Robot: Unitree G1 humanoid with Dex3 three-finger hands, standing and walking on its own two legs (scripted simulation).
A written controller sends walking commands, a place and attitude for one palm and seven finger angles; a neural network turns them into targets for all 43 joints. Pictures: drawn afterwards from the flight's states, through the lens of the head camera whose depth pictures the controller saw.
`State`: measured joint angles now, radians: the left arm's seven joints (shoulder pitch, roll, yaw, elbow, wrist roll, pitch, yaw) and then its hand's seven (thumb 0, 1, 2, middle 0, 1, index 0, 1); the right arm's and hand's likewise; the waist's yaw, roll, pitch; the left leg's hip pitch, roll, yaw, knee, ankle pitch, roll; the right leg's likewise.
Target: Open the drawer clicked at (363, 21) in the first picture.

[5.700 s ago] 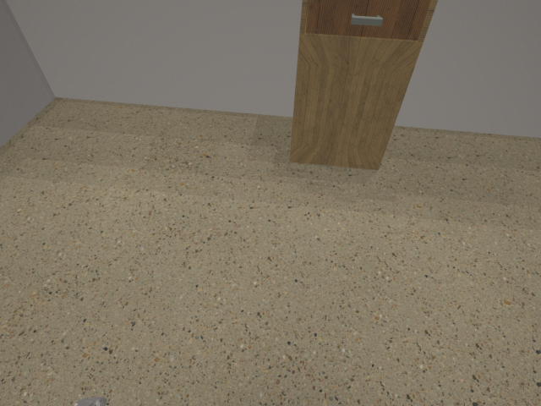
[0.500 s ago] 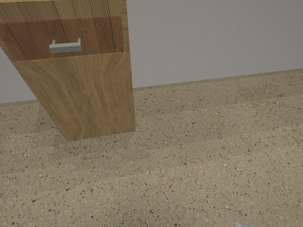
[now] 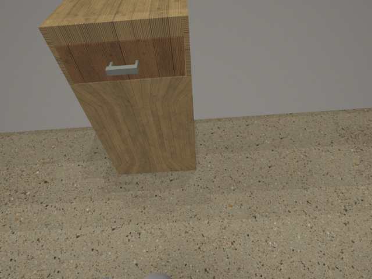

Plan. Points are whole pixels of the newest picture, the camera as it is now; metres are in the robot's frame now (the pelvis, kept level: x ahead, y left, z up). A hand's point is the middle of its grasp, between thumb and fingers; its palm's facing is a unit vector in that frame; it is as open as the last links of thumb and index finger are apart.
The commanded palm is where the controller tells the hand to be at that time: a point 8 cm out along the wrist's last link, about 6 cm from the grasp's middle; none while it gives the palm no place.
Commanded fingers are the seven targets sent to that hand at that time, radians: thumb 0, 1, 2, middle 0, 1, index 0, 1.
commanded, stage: take the last steps up to it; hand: left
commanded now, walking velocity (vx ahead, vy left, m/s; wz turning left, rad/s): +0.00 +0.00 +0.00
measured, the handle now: (123, 66) +0.81 +0.28 +0.03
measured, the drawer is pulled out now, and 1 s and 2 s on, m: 0.00 0.00 0.00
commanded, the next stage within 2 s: come to a stop and stand still in 1.10 s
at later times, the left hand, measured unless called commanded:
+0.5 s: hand out of the picture -0.03 +0.25 -0.17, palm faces +0.16 -0.97 -0.16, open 7.4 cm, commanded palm none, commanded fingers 0.00 0.90 0.90 -0.20 -0.30 -0.20 -0.30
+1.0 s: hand (126, 221) +0.30 +0.21 -0.16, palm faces +0.09 -0.98 -0.18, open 7.4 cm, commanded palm none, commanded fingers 0.00 0.90 0.90 -0.20 -0.30 -0.20 -0.30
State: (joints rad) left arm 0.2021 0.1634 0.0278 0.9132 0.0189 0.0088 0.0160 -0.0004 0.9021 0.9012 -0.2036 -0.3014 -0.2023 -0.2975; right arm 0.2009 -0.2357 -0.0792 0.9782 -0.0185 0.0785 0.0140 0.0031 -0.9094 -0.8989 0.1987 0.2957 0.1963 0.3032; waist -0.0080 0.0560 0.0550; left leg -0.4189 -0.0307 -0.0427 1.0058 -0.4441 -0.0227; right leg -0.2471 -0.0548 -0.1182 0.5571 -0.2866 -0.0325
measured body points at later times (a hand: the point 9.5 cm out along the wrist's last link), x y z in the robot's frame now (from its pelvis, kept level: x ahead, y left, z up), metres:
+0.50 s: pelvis +0.03 +0.07 +0.01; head +0.03 +0.09 +0.46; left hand -0.03 +0.30 -0.16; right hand +0.06 -0.16 -0.13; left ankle -0.01 +0.15 -0.74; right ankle +0.05 -0.07 -0.66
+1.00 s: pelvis +0.20 +0.03 -0.01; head +0.22 +0.02 +0.44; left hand +0.29 +0.26 -0.15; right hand +0.14 -0.18 -0.17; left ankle +0.10 +0.16 -0.64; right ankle +0.27 -0.05 -0.73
